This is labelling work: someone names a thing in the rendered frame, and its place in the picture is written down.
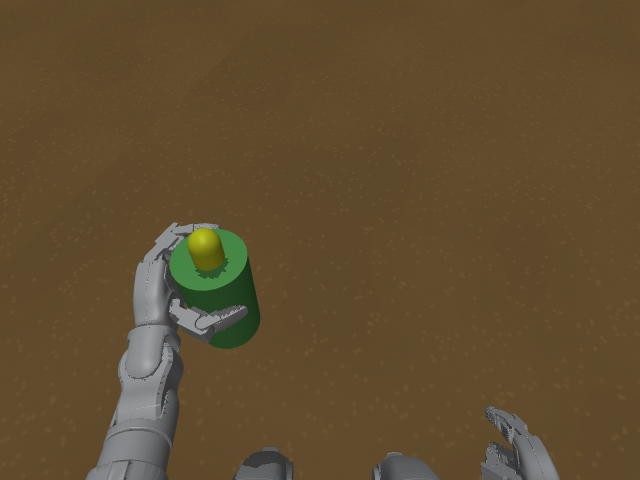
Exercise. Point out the right robot hand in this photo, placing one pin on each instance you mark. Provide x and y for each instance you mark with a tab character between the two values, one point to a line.
529	459

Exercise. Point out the bottle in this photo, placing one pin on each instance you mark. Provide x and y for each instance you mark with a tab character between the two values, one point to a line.
212	271

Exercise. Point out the left robot hand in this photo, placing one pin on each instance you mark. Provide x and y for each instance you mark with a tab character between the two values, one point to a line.
157	299

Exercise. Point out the left robot arm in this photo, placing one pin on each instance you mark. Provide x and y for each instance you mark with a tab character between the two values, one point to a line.
141	434

